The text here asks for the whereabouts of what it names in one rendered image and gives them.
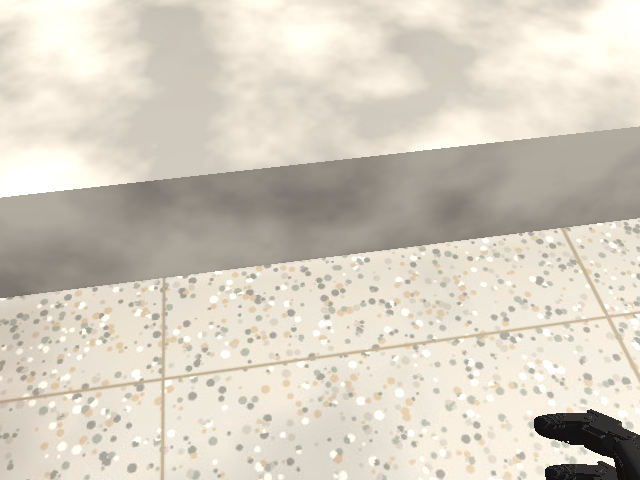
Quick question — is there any right robot hand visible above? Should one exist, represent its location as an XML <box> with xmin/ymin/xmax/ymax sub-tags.
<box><xmin>534</xmin><ymin>409</ymin><xmax>640</xmax><ymax>480</ymax></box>

